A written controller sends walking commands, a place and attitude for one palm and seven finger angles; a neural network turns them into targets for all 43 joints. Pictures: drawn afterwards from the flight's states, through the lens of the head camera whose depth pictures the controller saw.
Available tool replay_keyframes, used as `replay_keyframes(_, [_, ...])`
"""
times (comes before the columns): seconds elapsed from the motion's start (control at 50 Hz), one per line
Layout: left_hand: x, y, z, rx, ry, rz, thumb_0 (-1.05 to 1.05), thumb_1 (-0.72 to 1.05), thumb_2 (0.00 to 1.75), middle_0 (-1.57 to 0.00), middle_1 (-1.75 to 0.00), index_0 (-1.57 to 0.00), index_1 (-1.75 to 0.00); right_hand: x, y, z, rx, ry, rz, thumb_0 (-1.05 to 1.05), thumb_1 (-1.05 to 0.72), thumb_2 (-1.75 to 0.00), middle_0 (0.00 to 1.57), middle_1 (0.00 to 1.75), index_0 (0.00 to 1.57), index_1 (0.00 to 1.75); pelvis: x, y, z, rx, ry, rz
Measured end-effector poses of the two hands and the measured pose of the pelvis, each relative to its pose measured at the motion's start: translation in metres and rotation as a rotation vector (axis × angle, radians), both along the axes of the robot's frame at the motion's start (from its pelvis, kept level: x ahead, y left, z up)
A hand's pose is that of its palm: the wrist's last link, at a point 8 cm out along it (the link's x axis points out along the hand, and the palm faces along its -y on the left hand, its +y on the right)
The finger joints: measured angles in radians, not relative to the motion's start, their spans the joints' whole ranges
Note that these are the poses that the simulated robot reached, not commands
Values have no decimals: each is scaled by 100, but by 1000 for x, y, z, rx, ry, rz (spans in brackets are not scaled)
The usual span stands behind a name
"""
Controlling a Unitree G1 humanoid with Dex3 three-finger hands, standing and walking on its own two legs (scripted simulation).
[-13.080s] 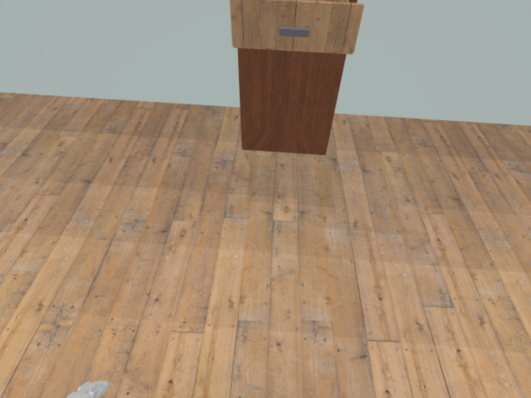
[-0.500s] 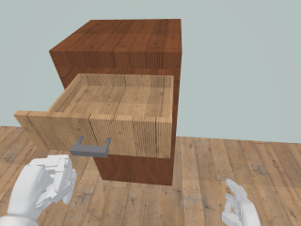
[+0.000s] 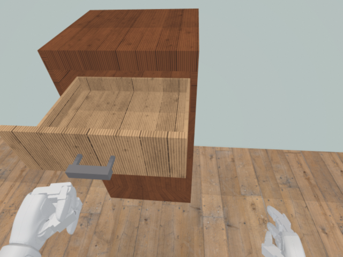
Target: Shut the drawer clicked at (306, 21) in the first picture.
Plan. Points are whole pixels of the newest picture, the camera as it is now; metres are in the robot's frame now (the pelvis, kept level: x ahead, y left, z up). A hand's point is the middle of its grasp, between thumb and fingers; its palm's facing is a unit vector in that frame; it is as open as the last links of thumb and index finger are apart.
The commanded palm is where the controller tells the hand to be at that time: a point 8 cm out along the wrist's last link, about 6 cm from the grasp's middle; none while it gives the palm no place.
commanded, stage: bring the fist close to the handle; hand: left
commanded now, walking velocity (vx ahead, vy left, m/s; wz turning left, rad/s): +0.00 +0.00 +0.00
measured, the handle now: (92, 165) +0.31 +0.23 +0.06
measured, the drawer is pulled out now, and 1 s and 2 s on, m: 0.29 0.29 0.22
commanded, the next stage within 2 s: push the drawer shut in 0.96 s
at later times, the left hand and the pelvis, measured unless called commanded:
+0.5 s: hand (92, 206) +0.21 +0.19 +0.07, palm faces -0.03 -1.00 -0.02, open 3.3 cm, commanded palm +0.19 +0.25 +0.07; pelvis -0.01 +0.04 -0.02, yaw +0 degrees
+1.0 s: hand (95, 203) +0.22 +0.19 +0.06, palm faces +0.01 -1.00 -0.05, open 3.3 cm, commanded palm +0.19 +0.25 +0.06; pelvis +0.00 +0.04 -0.02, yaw +0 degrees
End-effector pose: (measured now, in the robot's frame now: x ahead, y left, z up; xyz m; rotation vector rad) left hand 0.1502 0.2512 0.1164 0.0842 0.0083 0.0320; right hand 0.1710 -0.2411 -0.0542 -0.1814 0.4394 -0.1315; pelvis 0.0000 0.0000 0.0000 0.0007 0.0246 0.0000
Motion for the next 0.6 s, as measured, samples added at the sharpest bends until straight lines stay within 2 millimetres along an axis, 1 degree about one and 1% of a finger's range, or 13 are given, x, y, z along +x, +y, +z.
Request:
replay_keyframes(0.1, [6, -1, -10, -22, 4, -11, 2, 89, 90, -140, -160, -140, -160, -4, 10, -4, 2, 27, -1, 2, -90, -90, 20, 30, 20, 30, 0, 8, -1, 0, 14, -1])
replay_keyframes(0.3, [15, 3, -29, -37, 10, -18, 2, 89, 90, -140, -160, -140, -160, -9, 38, -14, 8, 87, 34, 2, -90, -90, 20, 30, 20, 30, -5, 26, -6, -9, 43, 5])
replay_keyframes(0.38, [23, 0, -35, -54, -3, -36, 2, 90, 90, -140, -160, -140, -160, -10, 47, -19, 7, 106, 45, 2, -90, -90, 20, 30, 20, 30, -7, 32, -10, -14, 57, 7])
replay_keyframes(0.5, [38, -7, -50, -66, 14, -64, 2, 90, 90, -140, -160, -140, -160, -14, 55, -26, 2, 141, 44, 2, -90, -90, 20, 30, 20, 30, -9, 40, -15, -18, 80, 5])
replay_keyframes(0.6, [52, -5, -60, -55, 24, -52, 2, 89, 90, -140, -160, -140, -160, -18, 56, -32, -3, 181, 37, 2, -90, -90, 20, 30, 20, 30, -8, 43, -19, -19, 102, -2])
